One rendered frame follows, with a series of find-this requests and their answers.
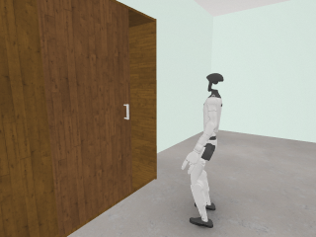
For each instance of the left robot forearm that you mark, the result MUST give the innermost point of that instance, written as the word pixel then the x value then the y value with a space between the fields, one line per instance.
pixel 207 134

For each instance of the humanoid robot head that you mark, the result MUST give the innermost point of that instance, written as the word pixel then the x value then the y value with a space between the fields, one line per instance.
pixel 214 78

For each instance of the left robot upper arm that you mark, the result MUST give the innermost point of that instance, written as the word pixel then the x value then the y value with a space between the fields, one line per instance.
pixel 212 104

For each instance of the handle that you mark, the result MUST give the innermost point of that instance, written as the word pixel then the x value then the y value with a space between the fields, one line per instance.
pixel 127 111

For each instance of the left robot hand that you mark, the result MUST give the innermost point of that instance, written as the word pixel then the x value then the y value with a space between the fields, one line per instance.
pixel 193 159

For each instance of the wardrobe door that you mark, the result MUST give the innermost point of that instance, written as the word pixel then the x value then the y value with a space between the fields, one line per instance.
pixel 86 71
pixel 27 192

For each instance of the right robot shin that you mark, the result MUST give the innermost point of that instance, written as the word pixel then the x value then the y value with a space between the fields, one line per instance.
pixel 206 191

